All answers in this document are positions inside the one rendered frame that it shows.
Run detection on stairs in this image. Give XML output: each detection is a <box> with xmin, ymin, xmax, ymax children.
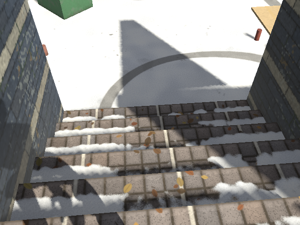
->
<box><xmin>0</xmin><ymin>99</ymin><xmax>300</xmax><ymax>225</ymax></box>

